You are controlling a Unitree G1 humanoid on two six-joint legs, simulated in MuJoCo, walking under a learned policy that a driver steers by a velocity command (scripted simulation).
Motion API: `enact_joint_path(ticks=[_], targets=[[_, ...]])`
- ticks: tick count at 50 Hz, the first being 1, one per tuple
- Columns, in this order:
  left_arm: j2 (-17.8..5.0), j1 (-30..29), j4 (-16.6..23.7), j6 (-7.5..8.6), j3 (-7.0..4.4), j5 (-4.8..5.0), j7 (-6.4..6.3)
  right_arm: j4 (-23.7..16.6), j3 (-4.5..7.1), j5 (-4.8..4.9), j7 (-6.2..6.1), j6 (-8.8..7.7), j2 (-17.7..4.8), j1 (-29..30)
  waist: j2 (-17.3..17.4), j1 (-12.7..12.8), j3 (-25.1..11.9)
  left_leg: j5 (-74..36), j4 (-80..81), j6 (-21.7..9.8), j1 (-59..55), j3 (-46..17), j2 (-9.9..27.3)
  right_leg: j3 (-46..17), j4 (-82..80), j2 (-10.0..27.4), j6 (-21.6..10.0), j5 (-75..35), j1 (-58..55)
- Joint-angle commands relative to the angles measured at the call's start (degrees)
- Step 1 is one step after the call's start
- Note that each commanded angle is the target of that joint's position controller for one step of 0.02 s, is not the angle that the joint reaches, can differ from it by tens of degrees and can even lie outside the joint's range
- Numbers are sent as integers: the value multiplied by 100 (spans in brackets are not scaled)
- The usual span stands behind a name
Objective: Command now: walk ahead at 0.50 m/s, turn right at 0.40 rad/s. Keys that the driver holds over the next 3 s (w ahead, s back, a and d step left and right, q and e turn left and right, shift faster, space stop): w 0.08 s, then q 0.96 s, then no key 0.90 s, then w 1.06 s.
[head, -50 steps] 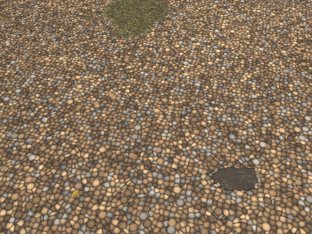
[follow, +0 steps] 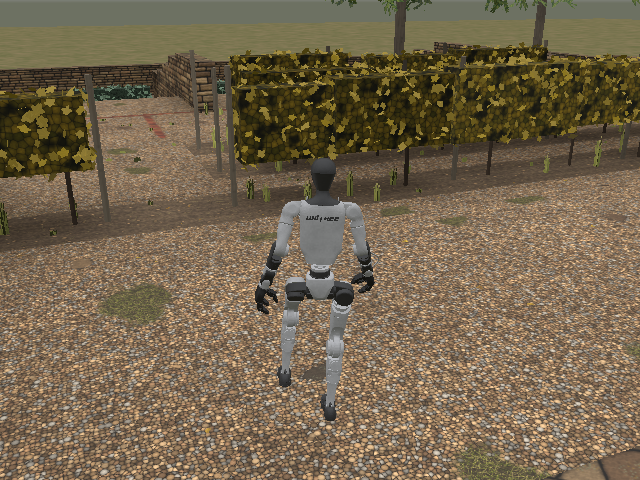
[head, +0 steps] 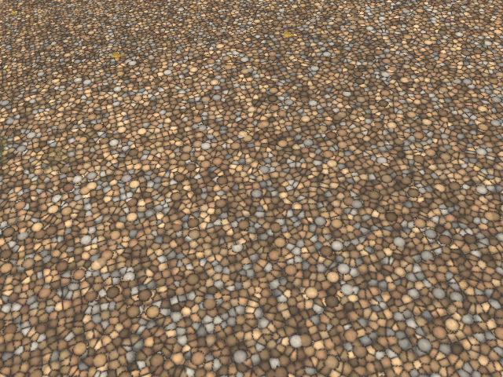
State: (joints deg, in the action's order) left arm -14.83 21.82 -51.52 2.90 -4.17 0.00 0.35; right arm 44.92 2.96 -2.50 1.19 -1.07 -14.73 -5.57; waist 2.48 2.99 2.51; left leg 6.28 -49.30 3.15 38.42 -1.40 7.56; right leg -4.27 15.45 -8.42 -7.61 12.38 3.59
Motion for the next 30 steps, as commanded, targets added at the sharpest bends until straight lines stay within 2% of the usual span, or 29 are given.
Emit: enact_joint_path(ticks=[1,4,6,8,9,10,11,12,13,14,15,16,17,20,23,27,30], targets=[[-753,392,187,98,-127,-12,-40,-479,18,22,42,-83,-325,544,-570,111,-2,-573,644,-79,201,221,-204,-997,-359,1508,-537,-2423,-340],[-762,629,93,109,-89,-63,-91,-656,-32,61,84,-147,-323,975,-597,266,95,-667,1207,-257,81,341,-372,-996,-244,1628,-485,-2811,-695],[-773,514,56,108,-59,-100,-132,-629,-51,70,77,-214,-322,808,-617,126,170,-521,1663,-473,-418,458,-541,-737,24,1642,-297,-3836,-741],[-852,345,31,148,-50,-120,-171,-350,16,59,11,-293,-496,-7,-771,-213,-147,-249,1864,-709,-1498,541,-886,-580,711,1595,-28,-5316,-765],[-922,203,17,157,-60,-125,-170,-86,63,70,-40,-347,-588,-763,-715,-579,-463,-481,2229,-830,-2207,580,-1024,-416,1525,1446,88,-5629,-811],[-894,139,43,185,-45,-80,-164,142,98,24,-95,-422,-707,-1493,-535,-913,-850,-1506,2484,-963,-3305,304,-683,-229,2581,1196,201,-4754,-303],[-545,499,186,214,36,4,-179,226,204,-54,-128,-451,-1248,-2149,495,-869,-1630,-4395,1857,-1469,-4832,-1247,818,167,4530,609,397,-1798,877],[-417,1331,19,163,29,179,-180,311,256,162,-66,-338,-1338,-2062,1416,-438,-2450,-6284,2152,-2478,-5685,-3066,1768,228,6075,-131,620,1958,2002],[-707,973,-25,98,16,-92,-190,136,206,359,2,-280,-1025,-1544,373,-367,-2041,-5615,2433,-2412,-5023,-2827,1456,-94,6270,305,628,1569,2235],[-672,272,143,72,27,-176,-167,13,131,353,3,-259,-721,-968,28,-356,-1232,-4769,2596,-2277,-4292,-2183,1127,-52,6169,518,663,1307,2527],[-611,-58,239,38,43,-204,-143,2,73,307,-16,-225,-534,-756,-188,-283,-762,-4284,2845,-2095,-3669,-1795,828,-5,5873,704,674,1167,2590],[-596,-231,348,-46,43,-230,-113,53,65,313,-51,-205,-533,-776,-131,-220,-557,-3960,3029,-1953,-3268,-1539,595,-5,5541,843,711,1077,2514],[-521,-143,351,-142,65,-248,-95,119,73,293,-65,-180,-579,-822,-34,-115,-527,-3785,3121,-1841,-2930,-1391,426,53,5298,866,757,998,2248],[-399,-104,408,-299,106,-202,-115,120,160,217,-56,-140,-828,-871,102,-20,-740,-3438,3188,-1825,-2490,-1215,223,192,4861,794,905,935,2003],[-443,-524,561,-404,107,-196,-165,64,225,185,-68,-10,-932,-930,224,-134,-709,-1793,3353,-1751,-2254,-1411,82,217,4333,841,997,785,2176],[-480,-1124,759,-473,108,-162,-199,-4,300,168,-98,151,-975,-1083,375,-378,-520,495,3563,-1613,-2286,-1996,-13,100,3734,855,1046,641,2447],[-468,-1348,867,-438,132,-103,-240,-45,351,136,-111,234,-1002,-1144,449,-497,-436,824,3475,-1571,-2428,-2332,-31,50,3235,754,1026,806,2381]])
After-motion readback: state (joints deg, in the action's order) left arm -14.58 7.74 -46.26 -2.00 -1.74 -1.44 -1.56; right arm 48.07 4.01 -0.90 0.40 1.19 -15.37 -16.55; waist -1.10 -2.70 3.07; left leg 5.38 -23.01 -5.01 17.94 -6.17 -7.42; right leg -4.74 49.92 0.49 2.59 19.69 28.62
